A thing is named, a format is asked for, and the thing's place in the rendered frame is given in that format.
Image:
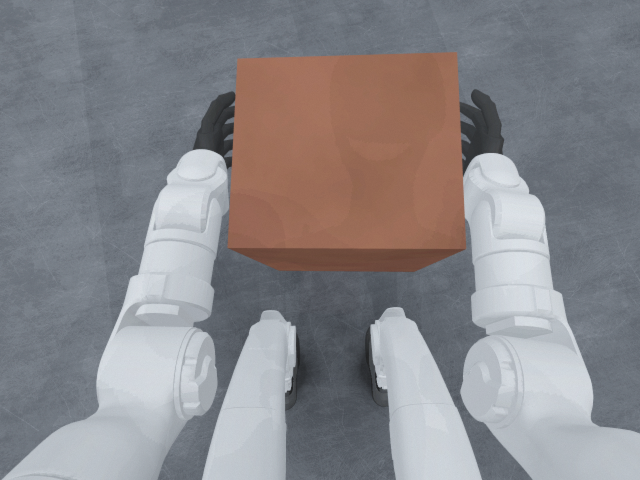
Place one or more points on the left robot hand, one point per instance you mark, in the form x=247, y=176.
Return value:
x=213, y=129

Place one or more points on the left robot upper arm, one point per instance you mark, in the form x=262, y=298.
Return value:
x=152, y=381

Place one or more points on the robot right forearm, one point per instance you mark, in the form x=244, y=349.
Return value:
x=514, y=290

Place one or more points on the right robot hand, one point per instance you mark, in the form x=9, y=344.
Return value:
x=486, y=137

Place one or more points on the carton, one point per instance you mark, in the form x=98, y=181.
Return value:
x=347, y=163

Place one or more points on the robot left forearm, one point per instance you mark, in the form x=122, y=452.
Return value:
x=173, y=286

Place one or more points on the left robot foot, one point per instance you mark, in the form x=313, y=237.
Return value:
x=291, y=396

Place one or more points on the robot left shin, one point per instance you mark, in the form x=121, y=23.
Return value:
x=275, y=315

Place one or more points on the right robot upper arm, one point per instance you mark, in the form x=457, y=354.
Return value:
x=536, y=399

